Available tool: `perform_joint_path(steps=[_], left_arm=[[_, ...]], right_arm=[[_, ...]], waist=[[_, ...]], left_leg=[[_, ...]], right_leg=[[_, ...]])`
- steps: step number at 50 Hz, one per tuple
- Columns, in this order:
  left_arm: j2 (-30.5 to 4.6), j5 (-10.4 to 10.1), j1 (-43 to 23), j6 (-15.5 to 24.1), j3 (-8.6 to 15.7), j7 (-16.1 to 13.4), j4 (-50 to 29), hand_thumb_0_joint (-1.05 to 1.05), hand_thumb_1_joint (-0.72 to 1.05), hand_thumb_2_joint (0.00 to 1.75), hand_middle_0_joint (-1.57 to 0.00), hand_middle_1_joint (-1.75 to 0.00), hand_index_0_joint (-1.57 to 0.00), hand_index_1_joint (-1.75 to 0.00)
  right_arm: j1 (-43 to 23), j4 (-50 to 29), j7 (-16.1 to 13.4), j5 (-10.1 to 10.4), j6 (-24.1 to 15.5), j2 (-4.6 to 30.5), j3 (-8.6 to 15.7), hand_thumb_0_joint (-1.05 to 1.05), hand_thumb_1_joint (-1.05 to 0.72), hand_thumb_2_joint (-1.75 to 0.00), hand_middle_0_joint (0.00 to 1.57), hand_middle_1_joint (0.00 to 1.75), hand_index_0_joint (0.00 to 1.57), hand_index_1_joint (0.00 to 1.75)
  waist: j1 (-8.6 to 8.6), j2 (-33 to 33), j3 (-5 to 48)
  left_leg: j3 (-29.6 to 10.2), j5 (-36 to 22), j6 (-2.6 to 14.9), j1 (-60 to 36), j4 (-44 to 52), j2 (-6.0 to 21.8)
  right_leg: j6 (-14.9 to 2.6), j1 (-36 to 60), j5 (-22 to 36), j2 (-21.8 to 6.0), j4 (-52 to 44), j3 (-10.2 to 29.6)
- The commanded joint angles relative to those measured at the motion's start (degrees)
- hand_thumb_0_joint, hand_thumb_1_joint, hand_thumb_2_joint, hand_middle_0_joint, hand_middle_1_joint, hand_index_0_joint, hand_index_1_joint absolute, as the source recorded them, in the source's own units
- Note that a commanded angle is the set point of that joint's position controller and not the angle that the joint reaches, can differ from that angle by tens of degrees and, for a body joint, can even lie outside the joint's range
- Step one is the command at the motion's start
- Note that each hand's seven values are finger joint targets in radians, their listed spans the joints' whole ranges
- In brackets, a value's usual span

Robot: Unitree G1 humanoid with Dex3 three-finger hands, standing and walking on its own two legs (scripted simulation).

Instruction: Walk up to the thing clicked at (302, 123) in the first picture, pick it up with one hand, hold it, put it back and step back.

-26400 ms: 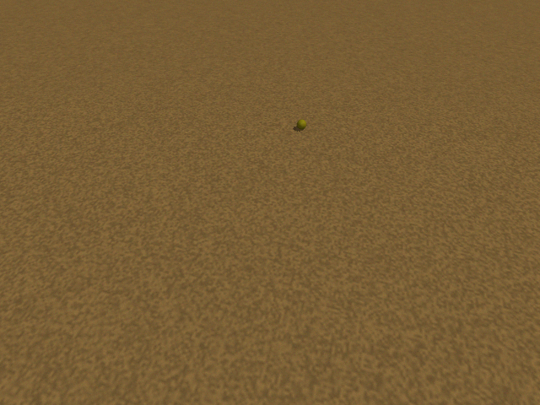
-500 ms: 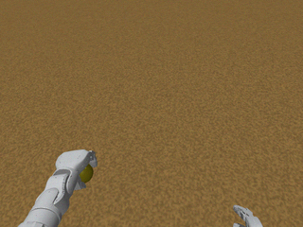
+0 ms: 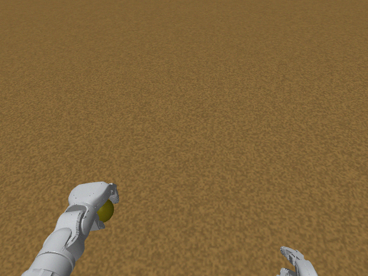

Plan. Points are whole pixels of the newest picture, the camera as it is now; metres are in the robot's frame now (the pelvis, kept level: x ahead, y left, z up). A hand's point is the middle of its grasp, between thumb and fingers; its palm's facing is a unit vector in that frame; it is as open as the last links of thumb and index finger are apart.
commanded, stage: hold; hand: left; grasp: from above
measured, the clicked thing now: (101, 210) +0.32 +0.22 -0.07
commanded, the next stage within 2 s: crouch in 0.26 s
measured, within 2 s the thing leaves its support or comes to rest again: neither
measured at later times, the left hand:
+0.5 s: hand (97, 212) +0.30 +0.22 -0.05, palm faces -0.45 -0.07 -0.89, open 8.5 cm
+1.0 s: hand (117, 223) +0.35 +0.23 -0.24, palm faces -0.41 +0.04 -0.91, open 8.5 cm
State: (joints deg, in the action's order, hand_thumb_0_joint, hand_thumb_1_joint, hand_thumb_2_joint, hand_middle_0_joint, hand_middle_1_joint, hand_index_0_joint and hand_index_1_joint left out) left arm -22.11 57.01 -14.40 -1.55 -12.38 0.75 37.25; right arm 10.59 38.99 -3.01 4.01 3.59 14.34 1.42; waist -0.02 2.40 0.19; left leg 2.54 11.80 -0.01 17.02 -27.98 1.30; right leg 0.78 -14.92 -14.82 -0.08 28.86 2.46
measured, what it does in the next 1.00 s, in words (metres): lowers itself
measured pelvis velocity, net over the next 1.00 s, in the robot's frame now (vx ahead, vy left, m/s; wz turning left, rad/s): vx -0.04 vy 0.01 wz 0.00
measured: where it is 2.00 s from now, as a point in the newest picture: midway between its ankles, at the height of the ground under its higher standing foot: outside the picture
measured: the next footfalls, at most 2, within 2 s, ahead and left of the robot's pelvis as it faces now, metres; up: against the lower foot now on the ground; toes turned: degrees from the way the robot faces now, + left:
none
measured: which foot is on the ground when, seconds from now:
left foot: down 0.00-1.00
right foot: down 0.00-1.00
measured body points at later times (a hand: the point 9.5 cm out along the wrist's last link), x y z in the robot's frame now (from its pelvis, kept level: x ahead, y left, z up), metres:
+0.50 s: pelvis +0.01 +0.00 +0.00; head +0.02 -0.01 +0.45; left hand +0.32 +0.22 +0.01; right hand +0.15 -0.26 -0.11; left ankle +0.03 +0.12 -0.74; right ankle +0.00 -0.13 -0.74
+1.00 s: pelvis -0.04 +0.01 -0.13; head +0.09 +0.02 +0.30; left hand +0.37 +0.23 -0.19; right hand +0.04 -0.29 -0.25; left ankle +0.03 +0.12 -0.74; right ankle +0.00 -0.13 -0.74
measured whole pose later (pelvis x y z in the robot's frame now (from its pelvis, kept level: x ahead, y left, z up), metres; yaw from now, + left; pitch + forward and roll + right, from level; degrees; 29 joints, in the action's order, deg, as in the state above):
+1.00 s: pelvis -0.04 +0.01 -0.13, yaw +0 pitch +25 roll -2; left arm -23.0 67.2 -36.4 2.2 -6.7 -21.3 68.9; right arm 13.1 41.9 -0.9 -0.9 0.9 15.5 4.1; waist 6.5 1.2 9.6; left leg -0.6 27.4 0.4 72.9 -75.3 2.4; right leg 1.4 -68.7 -30.7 1.2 74.5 0.2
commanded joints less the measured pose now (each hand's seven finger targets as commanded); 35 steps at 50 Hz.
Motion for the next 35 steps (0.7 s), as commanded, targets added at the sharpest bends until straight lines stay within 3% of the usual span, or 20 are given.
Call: perform_joint_path(steps=[1,5,7,12,15,17,18,19,24,29,32,35], left_arm=[[-12.1,-0.1,-18.6,0.3,6.1,-2.8,-10.5,0.0,0.53,0.72,-0.84,-0.85,-0.9,-0.79],[-11.2,-0.4,-18.4,0.5,5.1,-2.1,-12.9,0.0,0.52,0.71,-0.85,-0.82,-0.9,-0.77],[-12.4,-0.2,-17.8,0.5,6.0,-1.9,-12.1,0.0,0.51,0.7,-0.84,-0.81,-0.89,-0.76],[-11.9,0.0,-20.0,0.5,5.2,-2.3,-11.8,0.0,0.5,0.66,-0.83,-0.81,-0.88,-0.75],[-12.9,-0.2,-18.9,0.5,7.0,-3.0,-10.9,0.0,0.51,0.69,-0.83,-0.82,-0.88,-0.77],[-10.7,0.0,-19.2,0.2,4.8,-2.8,-11.3,0.0,0.51,0.7,-0.84,-0.81,-0.89,-0.76],[-11.2,0.2,-17.4,-0.1,5.3,-2.9,-9.7,0.0,0.56,0.64,-0.86,-0.84,-0.93,-0.77],[-11.1,0.3,-17.7,0.0,5.2,-2.8,-10.8,0.0,0.48,0.67,-0.78,-0.82,-0.85,-0.75],[-10.4,1.1,-17.5,0.9,4.8,-3.6,-7.6,0.0,0.56,0.71,-0.88,-0.79,-0.93,-0.75],[-9.2,2.6,-18.9,3.5,4.6,-7.6,0.0,0.0,0.55,0.69,-0.89,-0.77,-0.93,-0.73],[-9.5,4.7,-23.1,4.5,4.8,-11.5,3.3,0.0,0.57,0.71,-0.89,-0.8,-0.93,-0.76],[-8.0,7.0,-28.4,4.9,4.1,-15.9,7.1,0.0,0.58,0.7,-0.88,-0.83,-0.94,-0.77]], right_arm=[[-4.1,-7.8,-0.5,-0.3,-2.3,7.5,2.7,0.0,-0.91,-0.9,0.2,0.3,0.2,0.3],[-4.2,-8.1,-0.4,-0.2,-2.2,7.5,3.0,0.0,-0.91,-0.9,0.2,0.3,0.2,0.3],[-4.0,-8.2,-0.5,-0.2,-2.1,7.6,2.9,0.0,-0.91,-0.9,0.2,0.3,0.2,0.3],[-4.1,-7.9,-0.6,-0.1,-2.0,7.4,2.8,0.0,-0.91,-0.9,0.2,0.3,0.2,0.3],[-3.5,-7.9,-0.5,-0.2,-2.0,7.8,3.0,0.0,-0.91,-0.9,0.2,0.3,0.2,0.3],[-4.0,-8.3,-0.3,-0.1,-1.9,7.5,2.9,0.0,-0.91,-0.9,0.2,0.3,0.2,0.3],[-3.9,-8.0,-0.3,-0.1,-1.8,7.8,3.0,0.0,-0.93,-0.91,0.2,0.3,0.2,0.3],[-3.7,-8.0,-0.2,-0.2,-1.7,7.7,3.1,0.0,-0.89,-0.9,0.2,0.3,0.2,0.3],[-3.3,-7.6,-0.2,-0.2,-1.3,7.4,3.0,0.0,-0.9,-0.9,0.2,0.3,0.2,0.3],[-2.5,-6.8,0.0,-1.1,-1.0,7.6,3.0,0.0,-0.9,-0.9,0.2,0.3,0.2,0.3],[-0.9,-5.8,0.6,-1.9,-0.9,7.8,3.3,0.0,-0.9,-0.9,0.2,0.3,0.2,0.3],[1.7,-3.9,1.4,-2.9,-1.4,8.7,4.4,0.0,-0.9,-0.9,0.2,0.3,0.2,0.3]], waist=[[-0.22,-1.3,14.2],[-0.25,-1.0,15.5],[-0.62,-0.5,14.5],[0.07,-1.2,14.0],[-0.49,-0.6,14.1],[-0.23,-1.6,14.0],[-0.11,-2.4,13.5],[-0.15,-1.9,13.9],[0.49,-3.1,12.4],[2.24,-5.4,8.5],[2.8,-3.3,11.4],[4.47,-0.7,17.9]], left_leg=[[0.0,-8.2,0.85,-9.7,2.9,-1.8],[-0.2,-9.5,0.77,-10.7,3.1,-1.7],[-0.5,-9.8,0.6,-10.1,3.3,-1.5],[-0.3,-10.3,0.74,-10.8,3.3,-1.6],[0.0,-10.0,0.66,-10.3,3.3,-1.7],[0.0,-10.5,0.87,-10.8,3.3,-1.8],[0.0,-10.8,0.87,-10.5,3.0,-1.8],[0.0,-11.0,0.92,-10.5,2.9,-1.9],[0.0,-10.1,1.01,-9.5,2.7,-1.9],[-0.3,-5.2,1.06,-3.9,0.0,-2.3],[-0.3,-3.7,0.71,0.4,-5.1,-2.3],[-0.9,-4.1,-0.12,4.0,-13.4,-1.5]], right_leg=[[-0.88,0.8,8.6,1.8,-5.3,-1.3],[-1.04,1.2,9.7,1.9,-5.1,-1.5],[-1.22,1.3,9.6,2.0,-5.1,-1.8],[-1.11,1.0,10.3,2.1,-5.3,-1.8],[-1.18,1.5,10.1,1.9,-5.5,-1.7],[-1.02,1.5,10.8,1.8,-5.6,-1.7],[-0.93,1.5,11.1,1.7,-5.5,-1.7],[-0.9,1.6,11.5,1.6,-5.4,-1.7],[-0.9,-0.1,10.7,1.7,-5.3,-1.8],[-0.78,-5.5,6.5,1.2,-3.6,-1.7],[-1.09,-10.7,5.0,1.2,1.1,-1.8],[-1.52,-19.0,5.2,1.5,9.4,-2.3]])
